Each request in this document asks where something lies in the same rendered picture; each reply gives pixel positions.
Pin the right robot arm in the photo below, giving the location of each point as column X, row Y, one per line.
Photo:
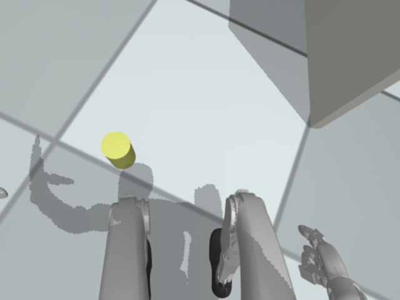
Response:
column 343, row 288

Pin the can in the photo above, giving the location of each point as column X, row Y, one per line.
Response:
column 117, row 147

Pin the right robot foot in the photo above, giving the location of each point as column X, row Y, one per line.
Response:
column 219, row 290

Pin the right robot hand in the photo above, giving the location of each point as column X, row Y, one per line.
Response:
column 328, row 263

